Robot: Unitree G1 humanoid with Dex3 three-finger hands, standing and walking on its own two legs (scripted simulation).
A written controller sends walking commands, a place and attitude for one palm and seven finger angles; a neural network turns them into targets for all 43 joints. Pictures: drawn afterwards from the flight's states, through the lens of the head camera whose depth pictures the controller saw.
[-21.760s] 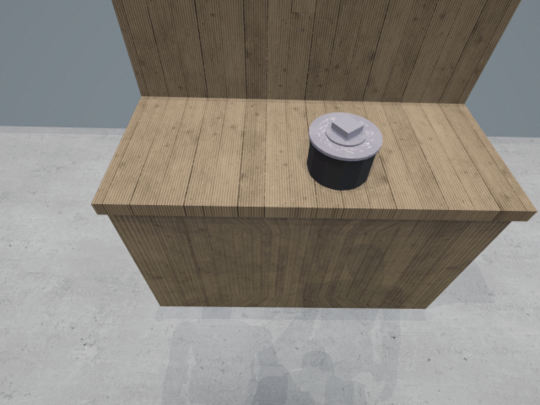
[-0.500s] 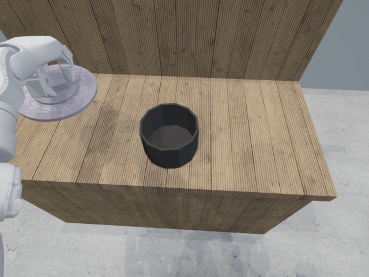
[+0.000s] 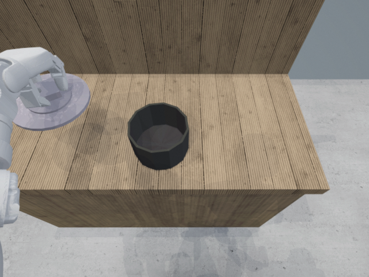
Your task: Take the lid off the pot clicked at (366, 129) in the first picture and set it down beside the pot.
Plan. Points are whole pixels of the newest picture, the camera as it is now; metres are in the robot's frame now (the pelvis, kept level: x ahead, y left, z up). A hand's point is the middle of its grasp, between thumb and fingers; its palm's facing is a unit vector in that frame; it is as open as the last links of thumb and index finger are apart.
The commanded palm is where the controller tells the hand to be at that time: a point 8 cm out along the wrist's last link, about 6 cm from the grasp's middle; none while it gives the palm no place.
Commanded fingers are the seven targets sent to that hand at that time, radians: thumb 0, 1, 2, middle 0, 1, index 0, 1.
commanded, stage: lower the lid onto the table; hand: left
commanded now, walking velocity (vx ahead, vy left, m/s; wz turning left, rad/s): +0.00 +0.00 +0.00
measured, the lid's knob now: (45, 91) +0.49 +0.29 +0.11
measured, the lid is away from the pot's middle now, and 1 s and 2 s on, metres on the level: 0.24 0.24 0.24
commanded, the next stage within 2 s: none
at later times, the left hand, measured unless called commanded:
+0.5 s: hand (38, 110) +0.44 +0.29 +0.11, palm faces -0.43 -0.07 -0.90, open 7.6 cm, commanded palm +0.46 +0.30 +0.17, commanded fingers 0.00 0.47 1.07 -0.80 -1.02 -0.85 -1.04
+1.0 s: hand (46, 116) +0.44 +0.29 +0.08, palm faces -0.46 -0.04 -0.89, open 7.6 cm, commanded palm +0.47 +0.30 +0.14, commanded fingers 0.00 0.47 1.07 -0.80 -1.02 -0.85 -1.04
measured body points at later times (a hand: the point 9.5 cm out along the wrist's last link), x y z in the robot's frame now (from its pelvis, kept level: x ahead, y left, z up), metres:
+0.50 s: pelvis -0.01 -0.01 +0.00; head +0.07 -0.01 +0.44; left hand +0.46 +0.29 +0.16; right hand +0.07 -0.29 -0.13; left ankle -0.02 +0.08 -0.74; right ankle -0.03 -0.16 -0.74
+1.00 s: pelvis -0.01 +0.00 -0.01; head +0.08 +0.00 +0.44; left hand +0.46 +0.29 +0.13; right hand +0.01 -0.29 -0.13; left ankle -0.02 +0.08 -0.74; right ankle -0.03 -0.16 -0.74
